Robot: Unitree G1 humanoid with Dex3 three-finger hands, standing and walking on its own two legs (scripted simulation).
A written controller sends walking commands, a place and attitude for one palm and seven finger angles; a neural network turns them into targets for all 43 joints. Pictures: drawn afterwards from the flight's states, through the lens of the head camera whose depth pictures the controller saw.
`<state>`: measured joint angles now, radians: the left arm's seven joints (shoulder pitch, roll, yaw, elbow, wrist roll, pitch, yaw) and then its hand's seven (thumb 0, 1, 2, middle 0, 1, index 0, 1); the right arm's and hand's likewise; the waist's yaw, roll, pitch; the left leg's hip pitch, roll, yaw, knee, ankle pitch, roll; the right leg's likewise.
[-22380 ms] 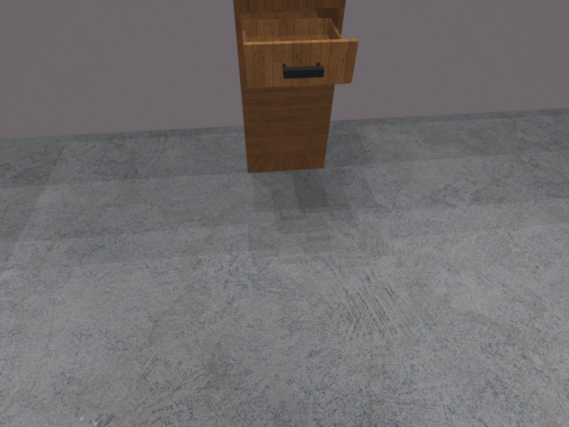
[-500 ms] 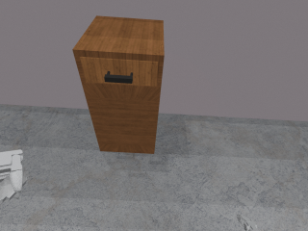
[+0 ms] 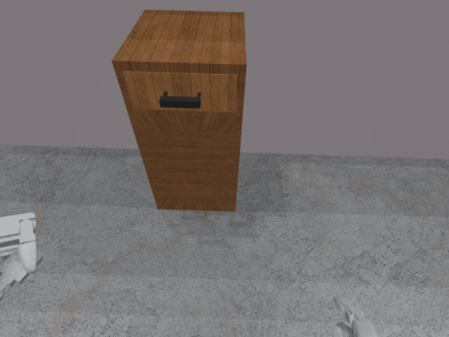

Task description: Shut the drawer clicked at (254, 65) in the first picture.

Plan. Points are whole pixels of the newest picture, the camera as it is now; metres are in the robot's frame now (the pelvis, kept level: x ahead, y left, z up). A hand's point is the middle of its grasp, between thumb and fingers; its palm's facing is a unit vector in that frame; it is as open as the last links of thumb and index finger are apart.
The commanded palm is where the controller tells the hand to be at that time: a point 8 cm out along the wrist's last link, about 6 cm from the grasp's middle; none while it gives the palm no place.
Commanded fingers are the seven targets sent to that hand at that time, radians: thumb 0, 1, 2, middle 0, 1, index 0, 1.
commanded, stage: let the arm hang, fingers relaxed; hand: left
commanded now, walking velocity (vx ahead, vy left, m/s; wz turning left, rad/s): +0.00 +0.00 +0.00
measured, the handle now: (181, 98) +0.82 +0.18 -0.04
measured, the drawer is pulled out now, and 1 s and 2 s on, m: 0.00 0.00 0.00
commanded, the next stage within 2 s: look to check the result in 1.14 s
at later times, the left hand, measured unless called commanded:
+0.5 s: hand out of the picture +0.01 +0.21 -0.16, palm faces +0.07 -0.97 -0.24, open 4.1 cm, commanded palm none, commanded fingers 0.00 0.90 0.90 -0.44 -0.56 -0.44 -0.56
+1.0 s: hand out of the picture -0.03 +0.16 -0.16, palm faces +0.05 -0.99 -0.16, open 7.3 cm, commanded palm none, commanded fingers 0.00 0.90 0.90 -0.20 -0.30 -0.20 -0.30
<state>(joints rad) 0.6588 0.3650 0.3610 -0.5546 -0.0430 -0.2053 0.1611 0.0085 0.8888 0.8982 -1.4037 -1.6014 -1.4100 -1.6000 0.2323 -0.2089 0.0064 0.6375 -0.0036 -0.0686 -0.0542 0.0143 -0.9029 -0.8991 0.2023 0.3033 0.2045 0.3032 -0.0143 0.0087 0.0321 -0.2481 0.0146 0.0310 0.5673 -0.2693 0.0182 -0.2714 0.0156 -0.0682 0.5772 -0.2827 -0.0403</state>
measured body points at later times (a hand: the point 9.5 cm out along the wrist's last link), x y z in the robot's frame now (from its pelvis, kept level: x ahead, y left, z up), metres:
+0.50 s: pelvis -0.01 +0.00 +0.01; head +0.01 +0.01 +0.46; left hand +0.00 +0.26 -0.14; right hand +0.02 -0.23 -0.14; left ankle +0.00 +0.11 -0.73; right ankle +0.02 -0.10 -0.73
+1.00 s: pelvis -0.01 +0.00 +0.01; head -0.01 +0.00 +0.46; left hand -0.03 +0.21 -0.15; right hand -0.05 -0.19 -0.15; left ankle +0.00 +0.11 -0.73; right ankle +0.02 -0.10 -0.73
